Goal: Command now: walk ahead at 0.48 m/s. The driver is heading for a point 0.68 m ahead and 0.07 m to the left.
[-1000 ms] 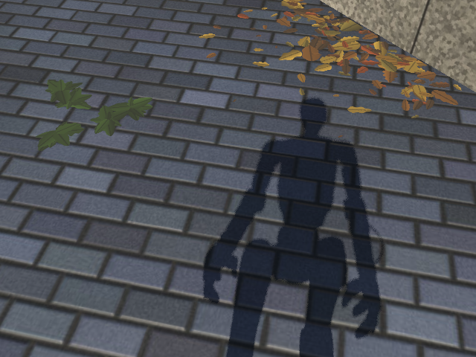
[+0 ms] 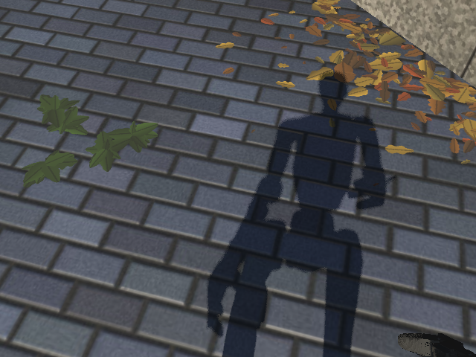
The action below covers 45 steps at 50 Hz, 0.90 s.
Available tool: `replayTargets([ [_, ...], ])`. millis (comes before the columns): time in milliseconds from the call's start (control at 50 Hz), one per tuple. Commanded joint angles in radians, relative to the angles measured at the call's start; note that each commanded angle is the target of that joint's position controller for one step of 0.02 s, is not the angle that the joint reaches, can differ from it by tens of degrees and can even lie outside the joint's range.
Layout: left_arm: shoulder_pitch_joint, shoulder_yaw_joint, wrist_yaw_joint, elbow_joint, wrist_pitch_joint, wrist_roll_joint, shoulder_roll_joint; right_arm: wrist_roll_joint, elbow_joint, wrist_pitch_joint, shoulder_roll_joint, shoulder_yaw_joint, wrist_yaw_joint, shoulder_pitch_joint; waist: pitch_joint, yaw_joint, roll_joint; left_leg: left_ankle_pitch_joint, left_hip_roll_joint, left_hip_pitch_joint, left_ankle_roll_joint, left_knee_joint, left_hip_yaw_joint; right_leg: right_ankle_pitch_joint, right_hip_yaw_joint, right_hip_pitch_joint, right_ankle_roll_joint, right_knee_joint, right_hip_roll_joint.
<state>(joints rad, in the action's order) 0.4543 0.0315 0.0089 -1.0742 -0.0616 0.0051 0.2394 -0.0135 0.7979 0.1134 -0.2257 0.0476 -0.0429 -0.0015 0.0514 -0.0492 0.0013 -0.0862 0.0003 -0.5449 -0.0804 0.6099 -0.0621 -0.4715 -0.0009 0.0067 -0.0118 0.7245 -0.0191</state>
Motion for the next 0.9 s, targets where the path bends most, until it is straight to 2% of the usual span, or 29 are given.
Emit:
replayTargets([
  [20,0.005,0.010,-0.017,0.097,-0.066,0.039,0.101,0.005,0.073,-0.004,-0.195,0.054,0.008,0.395,-0.341,0.164,-0.195,-0.267,0.370,0.877,-0.230,-0.321,0.755,-0.040,-0.140,-0.713,-0.040,0.702,0.023],
  [40,-0.086,0.016,-0.014,0.126,-0.076,0.048,0.130,0.002,0.054,-0.002,-0.152,0.040,0.010,0.299,-0.214,0.138,-0.119,-0.184,0.333,0.703,-0.189,-0.335,0.581,0.044,-0.102,-0.721,-0.052,0.674,-0.032],
  [60,-0.125,0.020,-0.004,0.134,-0.075,0.037,0.124,0.009,0.046,0.003,-0.130,0.032,0.005,0.224,-0.141,0.098,-0.036,-0.079,0.296,0.536,-0.167,-0.367,0.461,0.126,-0.083,-0.675,-0.053,0.600,-0.080],
  [80,-0.118,0.030,0.003,0.130,-0.060,0.023,0.118,0.018,0.045,0.010,-0.101,0.024,0.000,0.185,-0.107,0.059,-0.036,-0.015,0.253,0.425,-0.147,-0.396,0.370,0.170,-0.084,-0.607,-0.055,0.539,-0.115],
  [100,-0.085,0.029,0.003,0.123,-0.043,0.019,0.091,0.022,0.053,0.012,-0.089,0.020,-0.005,0.175,-0.097,0.031,-0.062,-0.007,0.233,0.362,-0.147,-0.427,0.325,0.191,-0.086,-0.554,-0.054,0.508,-0.130],
  [120,-0.066,0.027,0.005,0.118,-0.030,0.017,0.067,0.020,0.065,0.014,-0.092,0.021,-0.006,0.187,-0.086,0.020,-0.066,0.005,0.224,0.325,-0.158,-0.453,0.296,0.196,-0.079,-0.535,-0.050,0.479,-0.136],
  [140,-0.070,0.028,0.006,0.121,-0.020,0.016,0.060,0.017,0.078,0.016,-0.101,0.023,-0.002,0.204,-0.067,0.013,-0.067,0.020,0.217,0.297,-0.168,-0.475,0.264,0.207,-0.070,-0.541,-0.043,0.446,-0.141],
  [180,-0.148,0.035,0.010,0.153,-0.013,0.009,0.077,0.019,0.094,0.017,-0.134,0.029,0.012,0.235,-0.026,0.018,-0.058,0.028,0.214,0.294,-0.177,-0.509,0.229,0.289,-0.064,-0.619,-0.022,0.354,-0.152],
  [220,-0.237,0.039,0.009,0.183,-0.015,0.000,0.086,0.017,0.107,0.011,-0.149,0.032,0.028,0.277,-0.004,0.040,-0.047,0.034,0.212,0.335,-0.170,-0.523,0.210,0.401,-0.060,-0.697,-0.004,0.231,-0.154],
  [300,-0.381,0.032,-0.005,0.223,-0.030,0.003,0.063,0.006,0.124,-0.001,-0.166,0.033,0.045,0.338,0.012,0.084,-0.052,0.049,0.179,0.378,-0.131,-0.523,0.134,0.588,-0.018,-0.672,0.005,-0.027,-0.111],
  [380,-0.497,0.023,-0.024,0.263,-0.036,0.013,0.062,-0.003,0.160,-0.014,-0.176,0.037,0.048,0.413,0.039,0.124,-0.052,0.046,0.215,0.492,-0.125,-0.487,0.125,0.574,-0.002,-0.679,-0.001,-0.150,-0.082],
  [420,-0.526,0.022,-0.037,0.286,-0.042,0.015,0.072,-0.006,0.172,-0.025,-0.182,0.042,0.051,0.427,0.044,0.122,-0.056,0.076,0.249,0.569,-0.116,-0.444,0.136,0.510,-0.009,-0.694,-0.022,-0.189,-0.076],
  [460,-0.498,0.029,-0.046,0.290,-0.049,0.017,0.097,-0.007,0.172,-0.036,-0.195,0.048,0.054,0.412,0.021,0.092,-0.073,0.173,0.272,0.616,-0.098,-0.389,0.144,0.431,0.001,-0.635,-0.047,-0.217,-0.058],
  [480,-0.448,0.040,-0.046,0.282,-0.053,0.016,0.118,-0.008,0.168,-0.041,-0.201,0.050,0.054,0.397,-0.010,0.059,-0.085,0.312,0.263,0.610,-0.086,-0.323,0.145,0.399,0.021,-0.535,-0.061,-0.231,-0.031],
  [500,-0.320,0.061,-0.041,0.246,-0.056,0.014,0.151,-0.008,0.162,-0.046,-0.192,0.045,0.053,0.375,-0.084,-0.012,-0.080,0.461,0.219,0.581,-0.066,-0.174,0.119,0.402,0.048,-0.356,-0.083,-0.256,0.004],
  [520,-0.126,0.087,-0.032,0.197,-0.058,0.005,0.216,0.002,0.143,-0.047,-0.156,0.028,0.052,0.369,-0.225,-0.087,-0.044,0.389,0.160,0.431,-0.033,0.073,0.081,0.419,-0.025,-0.052,-0.129,-0.216,-0.070],
  [540,0.014,0.115,-0.025,0.171,-0.051,-0.013,0.322,0.006,0.127,-0.030,-0.042,-0.005,0.044,0.481,-0.390,-0.067,0.175,-0.010,0.000,0.009,0.046,0.488,0.018,0.287,-0.444,0.377,-0.267,-0.248,-0.347],
  [560,0.030,0.092,-0.027,0.168,-0.049,-0.011,0.254,-0.010,0.141,-0.008,-0.056,-0.005,0.042,0.476,-0.466,-0.078,0.244,-0.485,-0.052,-0.131,0.042,0.665,0.178,0.189,-0.716,0.413,-0.295,-0.403,-0.418],
  [580,-0.044,0.072,-0.025,0.176,-0.051,-0.005,0.190,-0.041,0.120,0.002,-0.156,0.024,0.041,0.392,-0.315,-0.071,0.175,-0.438,0.007,-0.216,0.024,0.738,0.217,0.149,-0.572,0.292,-0.235,-0.421,-0.385],
  [600,-0.135,0.059,-0.024,0.197,-0.052,-0.002,0.152,-0.044,0.100,0.001,-0.165,0.027,0.046,0.329,-0.212,-0.041,0.121,-0.343,0.065,-0.216,0.014,0.713,0.183,0.190,-0.424,0.139,-0.197,-0.443,-0.354],
  [620,-0.207,0.048,-0.028,0.202,-0.055,-0.005,0.115,-0.031,0.098,-0.006,-0.155,0.032,0.053,0.299,-0.137,-0.010,0.073,-0.262,0.103,-0.174,0.016,0.652,0.172,0.239,-0.316,-0.001,-0.174,-0.489,-0.312],
  [640,-0.246,0.041,-0.030,0.201,-0.061,-0.013,0.091,-0.025,0.103,-0.023,-0.140,0.040,0.057,0.316,-0.098,0.026,0.100,-0.206,0.134,-0.112,0.017,0.600,0.178,0.281,-0.225,-0.092,-0.152,-0.527,-0.276],
  [660,-0.261,0.040,-0.031,0.194,-0.063,-0.019,0.081,-0.025,0.111,-0.039,-0.114,0.040,0.055,0.340,-0.082,0.046,0.115,-0.175,0.144,-0.060,0.018,0.581,0.176,0.308,-0.165,-0.151,-0.145,-0.556,-0.252],
  [700,-0.252,0.047,-0.027,0.177,-0.070,-0.022,0.096,-0.026,0.109,-0.062,-0.079,0.039,0.054,0.348,-0.052,0.063,0.096,-0.128,0.148,-0.064,0.024,0.561,0.172,0.402,-0.067,-0.191,-0.152,-0.587,-0.239],
  [720,-0.243,0.051,-0.022,0.170,-0.071,-0.024,0.107,-0.023,0.099,-0.068,-0.078,0.041,0.055,0.328,-0.039,0.064,0.083,-0.091,0.148,-0.094,0.029,0.541,0.177,0.444,-0.032,-0.189,-0.156,-0.595,-0.238],
  [780,-0.253,0.055,0.002,0.170,-0.062,-0.031,0.128,-0.005,0.055,-0.068,-0.079,0.046,0.053,0.260,-0.001,0.075,0.066,0.021,0.120,-0.127,0.060,0.378,0.156,0.756,0.092,-0.187,-0.151,-0.566,-0.223],
  [800,-0.263,0.056,0.011,0.175,-0.055,-0.030,0.137,-0.001,0.041,-0.066,-0.070,0.042,0.046,0.235,-0.002,0.074,0.068,0.070,0.114,-0.098,0.064,0.293,0.122,0.799,0.138,-0.194,-0.141,-0.556,-0.207],
  [840,-0.253,0.059,0.027,0.179,-0.043,-0.022,0.155,0.008,0.008,-0.065,-0.045,0.031,0.030,0.154,-0.003,0.044,0.062,0.151,0.096,-0.049,0.065,0.160,0.057,0.842,0.193,-0.187,-0.133,-0.532,-0.197],
  [900,-0.189,0.065,0.035,0.155,-0.020,-0.002,0.175,0.011,-0.035,-0.069,-0.041,0.025,0.011,0.093,-0.024,0.016,0.054,0.124,0.071,-0.032,0.054,0.052,0.035,0.893,0.183,-0.081,-0.145,-0.471,-0.238],
])
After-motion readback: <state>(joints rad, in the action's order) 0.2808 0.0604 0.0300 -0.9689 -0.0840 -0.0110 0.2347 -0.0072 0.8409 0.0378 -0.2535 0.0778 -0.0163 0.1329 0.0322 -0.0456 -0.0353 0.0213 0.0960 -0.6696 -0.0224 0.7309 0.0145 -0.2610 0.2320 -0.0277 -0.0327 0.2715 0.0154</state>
